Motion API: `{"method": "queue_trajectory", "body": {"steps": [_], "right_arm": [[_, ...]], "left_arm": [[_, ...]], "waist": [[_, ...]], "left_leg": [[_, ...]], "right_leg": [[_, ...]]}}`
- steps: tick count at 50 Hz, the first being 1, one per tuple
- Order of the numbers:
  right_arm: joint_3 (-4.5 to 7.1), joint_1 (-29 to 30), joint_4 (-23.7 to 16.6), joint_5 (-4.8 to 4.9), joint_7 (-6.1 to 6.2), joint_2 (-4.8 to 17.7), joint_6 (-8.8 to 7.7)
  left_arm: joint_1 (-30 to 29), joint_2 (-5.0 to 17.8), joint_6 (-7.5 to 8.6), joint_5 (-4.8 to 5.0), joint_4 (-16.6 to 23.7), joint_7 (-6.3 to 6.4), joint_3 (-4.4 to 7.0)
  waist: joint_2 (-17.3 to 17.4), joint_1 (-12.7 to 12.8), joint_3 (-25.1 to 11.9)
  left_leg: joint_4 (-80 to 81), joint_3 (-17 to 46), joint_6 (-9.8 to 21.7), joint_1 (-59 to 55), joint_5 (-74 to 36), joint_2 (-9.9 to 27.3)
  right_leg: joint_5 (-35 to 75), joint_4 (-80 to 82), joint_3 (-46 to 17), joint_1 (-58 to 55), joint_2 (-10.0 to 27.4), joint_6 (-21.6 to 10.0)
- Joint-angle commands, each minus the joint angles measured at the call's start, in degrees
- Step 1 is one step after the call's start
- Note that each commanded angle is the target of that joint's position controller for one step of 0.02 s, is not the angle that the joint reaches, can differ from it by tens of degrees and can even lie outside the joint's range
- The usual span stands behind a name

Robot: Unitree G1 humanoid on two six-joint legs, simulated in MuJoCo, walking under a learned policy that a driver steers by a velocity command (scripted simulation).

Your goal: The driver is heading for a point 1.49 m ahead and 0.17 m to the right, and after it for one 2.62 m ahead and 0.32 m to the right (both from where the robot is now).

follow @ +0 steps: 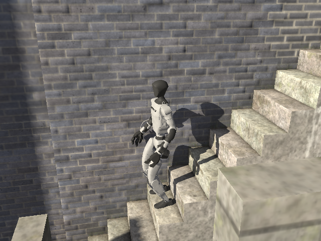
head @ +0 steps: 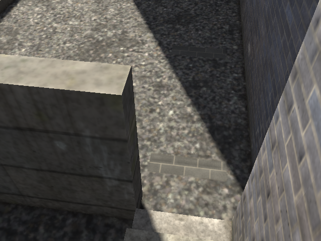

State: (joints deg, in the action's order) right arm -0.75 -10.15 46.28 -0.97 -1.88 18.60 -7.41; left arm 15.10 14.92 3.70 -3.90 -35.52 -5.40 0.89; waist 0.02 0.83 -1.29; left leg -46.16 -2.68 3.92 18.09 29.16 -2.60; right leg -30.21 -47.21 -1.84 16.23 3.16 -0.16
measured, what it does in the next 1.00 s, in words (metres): lifts its right foot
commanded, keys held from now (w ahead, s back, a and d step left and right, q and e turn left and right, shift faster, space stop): no key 0.40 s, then w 0.60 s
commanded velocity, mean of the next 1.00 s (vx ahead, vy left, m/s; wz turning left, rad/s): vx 0.26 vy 0.00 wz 0.00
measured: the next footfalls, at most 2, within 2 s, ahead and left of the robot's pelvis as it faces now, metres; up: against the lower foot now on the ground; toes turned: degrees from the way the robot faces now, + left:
right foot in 1.14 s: +0.19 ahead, -0.15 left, -0.20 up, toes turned -2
left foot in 1.62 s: +0.44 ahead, +0.10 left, -0.41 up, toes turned +1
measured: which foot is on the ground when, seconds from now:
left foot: down 0.00-1.00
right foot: down 0.00-0.68, up 0.70-1.00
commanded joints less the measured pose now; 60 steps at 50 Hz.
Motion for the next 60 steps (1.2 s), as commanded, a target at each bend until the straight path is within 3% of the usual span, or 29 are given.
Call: {"method": "queue_trajectory", "body": {"steps": [1,5,7,9,13,22,26,28,30,33,34,35,36,37,38,39,41,43,45,49,50,51,52,53,55,56,58,59,60], "right_arm": [[4.03,-4.05,-1.17,0.19,0.02,11.84,0.27],[3.78,-4.31,-0.72,0.78,0.12,11.17,0.83],[2.50,1.24,-2.06,1.52,-0.51,9.23,1.35],[2.39,1.52,-2.72,1.36,-1.04,9.81,2.03],[1.71,-0.27,-1.01,0.57,-0.52,9.66,2.06],[1.27,-0.98,1.19,0.30,-0.31,7.25,3.45],[2.62,0.00,0.29,-0.94,1.01,9.56,3.37],[1.94,0.56,-1.26,-1.12,0.81,6.13,2.21],[2.31,-1.19,0.36,-0.94,0.50,6.30,1.13],[3.40,-8.58,1.91,-1.18,1.08,8.55,-0.25],[2.63,-15.78,3.03,-0.63,0.16,2.20,4.06],[3.49,-21.92,3.77,0.18,-0.14,5.08,5.80],[6.02,-25.96,2.65,-1.70,-0.44,17.15,1.77],[4.62,-25.94,6.28,-0.23,0.02,7.63,5.08],[4.91,-25.45,3.24,-3.19,0.33,12.97,2.31],[3.18,-21.50,6.01,-4.34,1.09,6.32,1.86],[0.39,-11.67,4.16,-5.70,2.37,1.20,1.67],[-0.83,-13.21,6.37,-4.56,4.23,0.46,-0.57],[-1.55,-18.69,9.38,-4.19,5.59,2.53,-2.46],[-2.19,-13.82,7.61,-4.38,3.26,6.00,-2.67],[0.41,-19.35,10.96,5.15,1.23,1.33,1.09],[-2.43,-13.39,5.94,-4.91,1.44,7.03,-0.92],[-1.25,-8.96,5.31,-4.03,1.40,7.01,-1.37],[-0.42,-11.30,4.07,-1.51,1.99,6.68,-0.32],[-0.71,-11.80,4.44,-1.84,0.57,9.02,2.41],[-1.14,-17.80,6.95,-4.65,-2.54,6.30,3.74],[0.07,-24.08,4.31,-1.43,-5.74,0.58,4.05],[-0.89,-19.36,-2.78,-0.08,-5.84,0.93,3.24],[-2.98,-10.16,-7.84,1.08,-3.97,-2.48,2.88]], "left_arm": [[-2.50,3.64,0.45,1.71,4.90,-1.27,1.52],[-3.09,2.22,-0.72,0.52,4.44,-2.45,1.20],[-1.63,1.20,-0.97,2.26,3.02,-2.93,0.12],[-2.48,4.81,-1.32,3.89,2.32,-2.86,0.18],[-4.00,7.35,-2.86,3.41,0.26,-3.10,0.85],[-2.70,4.15,-4.33,2.65,-0.51,-1.80,-0.38],[-0.01,8.65,-4.14,0.97,0.48,-0.52,2.10],[1.04,9.26,-3.74,0.84,0.20,-0.77,2.55],[0.67,10.52,-3.45,-0.27,0.16,-0.65,3.54],[-0.89,7.19,-1.91,-1.86,1.53,-0.79,3.15],[0.13,7.55,-2.66,9.25,-6.22,5.70,4.24],[-0.15,6.52,-3.33,8.62,-5.56,8.21,3.40],[-3.08,2.73,-1.00,-2.23,1.43,2.71,0.64],[-3.37,5.54,-2.81,7.15,-6.85,7.85,3.92],[-4.89,3.41,-0.70,-2.16,0.01,1.85,0.63],[-1.92,0.87,-0.51,-2.69,-2.59,-0.09,0.81],[7.43,-0.78,-1.34,-3.75,-7.29,-2.05,-0.37],[5.07,2.40,-1.96,-4.90,-6.91,-2.84,-0.18],[5.62,2.33,-2.47,-3.76,-7.85,-3.23,-0.84],[1.51,2.28,-2.35,-4.93,-5.67,-3.48,-2.08],[-6.72,-1.22,-1.26,7.51,-7.78,3.97,-0.17],[0.07,0.60,-1.47,-7.10,-4.28,-1.28,-3.77],[6.03,0.90,-1.07,-8.58,-6.11,-1.72,-2.38],[2.51,2.80,-0.73,-6.14,-4.70,-1.78,-2.42],[15.86,1.76,1.16,-2.42,-8.49,-0.91,-2.24],[27.70,4.05,2.04,-2.44,-14.10,0.21,-0.79],[36.58,15.10,1.30,-3.85,-15.47,0.15,3.10],[37.72,17.18,-0.18,-4.92,-16.19,-1.35,4.17],[26.20,12.83,-0.12,-3.49,-14.67,-1.09,3.43]], "waist": [[2.11,-2.34,-1.57],[3.72,-1.30,-2.30],[0.29,1.70,-2.36],[0.83,0.35,-3.65],[-0.63,-0.67,-4.01],[-0.98,-0.26,-2.36],[-2.67,1.06,-3.25],[-7.70,0.47,1.04],[-5.15,0.20,6.42],[1.52,-2.54,3.08],[-1.06,-5.52,-3.26],[6.17,-7.06,-3.15],[14.21,-10.43,4.93],[-0.57,-4.74,6.74],[5.61,-10.06,8.56],[0.70,-6.23,10.94],[4.27,0.40,8.42],[7.07,-0.42,5.58],[0.20,-2.86,4.19],[2.00,-0.52,5.18],[-5.03,-5.02,3.06],[6.64,-0.58,8.23],[4.68,2.43,7.76],[-0.13,-1.64,8.05],[-5.17,3.78,5.20],[-10.53,5.31,2.87],[-12.56,1.31,-7.28],[-7.46,4.02,-11.00],[-1.70,3.75,-0.66]], "left_leg": [[7.34,18.75,8.67,-17.76,-58.67,12.43],[2.08,18.74,7.34,-18.06,-67.16,12.56],[0.97,14.14,3.09,-10.87,-65.61,9.46],[4.18,7.67,-2.16,-2.74,-57.51,4.81],[7.31,7.01,-4.96,-5.96,-54.61,4.35],[13.60,6.49,-5.39,-12.22,-47.72,3.95],[9.22,4.40,-1.75,-7.01,-30.36,1.02],[7.06,2.37,-2.06,-3.62,-16.14,-0.65],[5.12,2.33,-1.26,-1.95,-10.44,-1.04],[6.40,7.47,2.44,-11.65,-22.90,0.33],[9.56,16.58,4.59,-24.52,-53.82,9.67],[11.67,26.25,6.08,-29.36,-70.15,15.29],[13.71,38.24,17.31,-23.56,-47.76,16.98],[15.04,29.43,12.69,-27.69,-65.76,22.51],[13.39,39.31,17.65,-18.65,-41.39,20.86],[13.31,31.71,15.07,-15.76,-32.99,20.88],[15.92,21.74,12.76,9.39,-12.64,15.81],[15.02,17.87,10.06,9.12,-9.86,12.45],[7.03,16.65,10.67,8.44,-6.62,10.82],[3.08,12.51,9.55,25.02,8.80,8.94],[1.40,8.92,3.68,15.70,-5.94,7.98],[-7.57,12.39,6.71,24.66,7.50,8.11],[-11.99,14.27,7.07,23.06,5.15,9.31],[-15.04,14.50,6.74,10.55,7.01,8.70],[-32.34,18.57,7.42,9.88,6.22,6.40],[-49.98,11.46,4.44,15.23,5.11,0.26],[-85.87,5.09,-1.03,48.45,14.44,-3.42],[-85.75,5.29,-6.67,59.01,14.69,-2.09],[-75.49,12.43,-8.09,71.51,6.39,5.67]], "right_leg": [[8.22,-4.11,-0.98,16.31,-2.68,1.08],[4.78,-8.26,-2.82,20.21,-2.05,3.48],[21.68,2.27,-3.66,10.58,-0.86,3.29],[42.09,5.90,-3.67,-3.97,-1.67,0.93],[47.61,8.84,-3.32,-8.25,-0.85,1.02],[34.01,13.96,-1.84,-5.74,-0.04,3.14],[17.44,18.36,-3.17,-11.23,0.86,-2.29],[1.69,21.62,-9.54,-3.51,3.77,-6.84],[-6.72,22.54,-12.08,3.08,5.00,-10.86],[-4.72,8.24,-5.05,10.15,-1.69,-9.27],[10.15,-8.17,3.02,15.23,-3.66,-4.95],[-2.82,-17.49,2.24,24.82,-3.48,-3.86],[-8.71,-32.36,-4.73,33.82,-7.04,0.25],[-1.40,-24.14,-4.64,41.84,-2.34,-3.30],[-3.16,-36.53,-9.98,44.49,-4.02,-0.21],[5.59,-30.52,-11.29,48.58,-3.05,-1.91],[19.42,-32.51,-6.36,30.56,-0.77,-2.32],[36.35,-23.79,-6.26,30.03,0.69,0.34],[54.28,-12.65,-7.36,30.73,-1.22,1.51],[51.26,-5.63,0.36,8.37,-2.12,1.64],[67.73,9.19,5.37,3.68,-3.24,0.46],[47.69,-1.77,0.90,0.13,-1.24,1.93],[40.52,-2.55,1.61,-0.73,-1.82,1.21],[28.78,18.48,0.87,5.43,-0.52,1.84],[40.08,34.93,5.61,-12.79,-2.33,0.29],[47.03,37.18,4.92,-24.82,0.05,-1.42],[87.53,6.67,-10.70,-47.32,11.81,-11.19],[68.78,13.55,-30.67,-50.78,21.82,-24.80],[30.37,21.29,-39.59,-39.05,28.63,-26.03]]}}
